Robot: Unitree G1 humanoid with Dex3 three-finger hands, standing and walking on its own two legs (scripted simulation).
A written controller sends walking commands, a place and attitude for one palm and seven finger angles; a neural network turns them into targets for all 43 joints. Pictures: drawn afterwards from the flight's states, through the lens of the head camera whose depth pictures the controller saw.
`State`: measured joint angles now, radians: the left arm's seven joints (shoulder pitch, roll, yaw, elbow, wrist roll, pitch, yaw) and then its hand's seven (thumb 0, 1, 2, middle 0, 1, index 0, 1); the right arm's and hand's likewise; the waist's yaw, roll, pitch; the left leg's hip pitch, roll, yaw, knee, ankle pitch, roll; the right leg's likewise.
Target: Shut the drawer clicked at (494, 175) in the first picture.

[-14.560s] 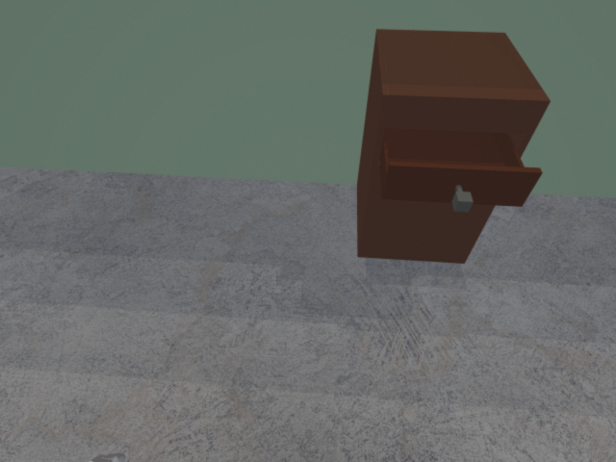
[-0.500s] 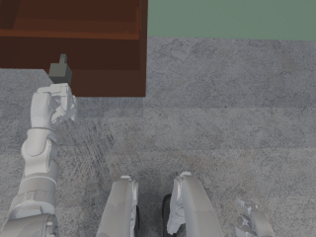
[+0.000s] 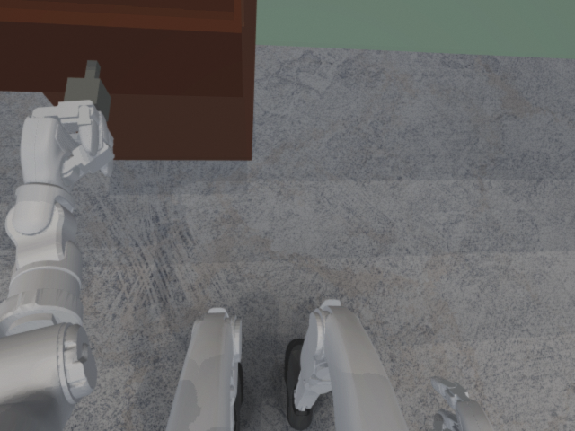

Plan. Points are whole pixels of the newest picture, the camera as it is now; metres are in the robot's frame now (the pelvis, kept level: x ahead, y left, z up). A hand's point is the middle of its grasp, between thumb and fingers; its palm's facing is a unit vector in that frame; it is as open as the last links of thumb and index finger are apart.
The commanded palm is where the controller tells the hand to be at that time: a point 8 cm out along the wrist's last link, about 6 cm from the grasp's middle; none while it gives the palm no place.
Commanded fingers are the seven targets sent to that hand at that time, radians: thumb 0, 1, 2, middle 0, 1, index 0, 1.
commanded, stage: push the drawer shut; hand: left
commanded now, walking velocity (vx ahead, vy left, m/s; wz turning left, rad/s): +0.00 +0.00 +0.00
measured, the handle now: (90, 87) +0.54 +0.27 +0.01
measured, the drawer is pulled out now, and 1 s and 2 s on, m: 0.15 0.02 0.00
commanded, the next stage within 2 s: pull the fist back off the drawer in 1.36 s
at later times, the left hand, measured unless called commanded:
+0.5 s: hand (113, 99) +0.53 +0.24 +0.01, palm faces +0.06 -1.00 -0.04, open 3.0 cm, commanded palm +0.54 +0.25 +0.01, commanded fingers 0.00 0.90 0.90 -1.40 -1.60 -1.40 -1.60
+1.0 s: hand (119, 60) +0.59 +0.24 +0.01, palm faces +0.08 -1.00 -0.04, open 3.0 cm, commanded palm +0.60 +0.23 +0.01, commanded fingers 0.00 0.90 0.90 -1.40 -1.60 -1.40 -1.60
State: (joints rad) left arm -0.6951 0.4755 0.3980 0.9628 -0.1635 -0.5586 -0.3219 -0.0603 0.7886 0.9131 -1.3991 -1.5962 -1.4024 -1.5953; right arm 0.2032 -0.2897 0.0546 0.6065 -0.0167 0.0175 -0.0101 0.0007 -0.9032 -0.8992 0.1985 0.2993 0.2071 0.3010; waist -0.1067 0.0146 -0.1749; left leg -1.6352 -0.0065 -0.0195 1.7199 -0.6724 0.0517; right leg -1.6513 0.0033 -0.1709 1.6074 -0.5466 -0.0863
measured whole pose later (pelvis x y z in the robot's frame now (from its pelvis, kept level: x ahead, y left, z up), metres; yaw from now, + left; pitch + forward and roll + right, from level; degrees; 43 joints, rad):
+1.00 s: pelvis +0.00 +0.01 -0.02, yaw -3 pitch +39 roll -9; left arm -1.18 0.76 0.46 1.22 0.01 -0.41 -0.23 -0.01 0.83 0.94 -1.40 -1.60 -1.40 -1.60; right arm 0.28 -0.28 0.13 0.57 -0.06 0.11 0.03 0.00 -0.90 -0.90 0.20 0.30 0.21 0.30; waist -0.27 0.03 -0.12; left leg -1.78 0.01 -0.05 1.78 -0.67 0.07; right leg -1.77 0.02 -0.20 1.62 -0.52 -0.07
